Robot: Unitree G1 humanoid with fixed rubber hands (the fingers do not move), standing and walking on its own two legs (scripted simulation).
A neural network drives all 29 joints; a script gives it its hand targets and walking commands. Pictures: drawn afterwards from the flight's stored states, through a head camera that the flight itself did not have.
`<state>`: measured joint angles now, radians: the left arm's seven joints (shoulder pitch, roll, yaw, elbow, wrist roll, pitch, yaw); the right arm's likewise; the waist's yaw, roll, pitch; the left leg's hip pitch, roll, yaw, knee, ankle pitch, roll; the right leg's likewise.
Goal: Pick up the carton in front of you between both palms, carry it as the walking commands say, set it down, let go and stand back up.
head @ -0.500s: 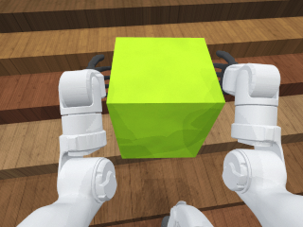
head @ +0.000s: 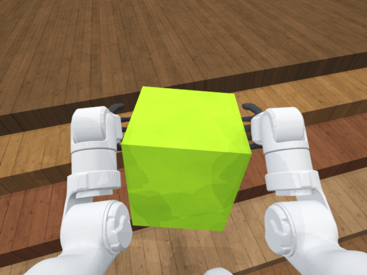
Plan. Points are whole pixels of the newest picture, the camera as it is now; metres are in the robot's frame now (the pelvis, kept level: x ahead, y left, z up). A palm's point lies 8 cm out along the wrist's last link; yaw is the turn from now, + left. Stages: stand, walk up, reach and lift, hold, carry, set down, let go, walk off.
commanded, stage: carry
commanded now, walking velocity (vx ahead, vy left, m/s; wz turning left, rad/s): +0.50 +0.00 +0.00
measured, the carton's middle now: (183, 159) +0.36 -0.04 +0.07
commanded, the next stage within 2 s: none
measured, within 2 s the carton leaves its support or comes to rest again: neither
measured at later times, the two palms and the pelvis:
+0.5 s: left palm (98, 26) +0.65 +0.11 +0.27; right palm (213, 10) +0.68 -0.18 +0.27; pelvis +0.29 -0.08 +0.12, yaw +0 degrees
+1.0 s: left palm out of the picture +0.97 +0.10 +0.41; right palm out of the picture +0.92 -0.19 +0.40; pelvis +0.57 +0.00 +0.25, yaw +0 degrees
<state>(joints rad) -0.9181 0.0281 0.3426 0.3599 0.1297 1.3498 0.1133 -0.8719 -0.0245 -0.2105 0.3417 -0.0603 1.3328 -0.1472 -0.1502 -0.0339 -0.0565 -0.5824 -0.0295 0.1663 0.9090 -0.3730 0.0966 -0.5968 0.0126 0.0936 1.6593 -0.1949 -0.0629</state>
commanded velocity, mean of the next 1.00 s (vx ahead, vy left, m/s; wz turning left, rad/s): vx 0.50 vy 0.00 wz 0.00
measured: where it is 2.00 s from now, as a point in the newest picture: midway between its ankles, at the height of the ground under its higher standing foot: (158, 78)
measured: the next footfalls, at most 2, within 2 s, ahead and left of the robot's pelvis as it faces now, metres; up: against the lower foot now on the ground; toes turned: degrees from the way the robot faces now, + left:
right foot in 0.34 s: +0.41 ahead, -0.18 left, +0.12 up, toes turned -7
left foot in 0.82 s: +0.66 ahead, +0.09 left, +0.25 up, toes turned +6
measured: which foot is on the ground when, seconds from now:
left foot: down 0.00-0.38, up 0.40-0.80, down 0.82-1.00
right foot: up 0.00-0.32, down 0.34-0.88, up 0.90-1.00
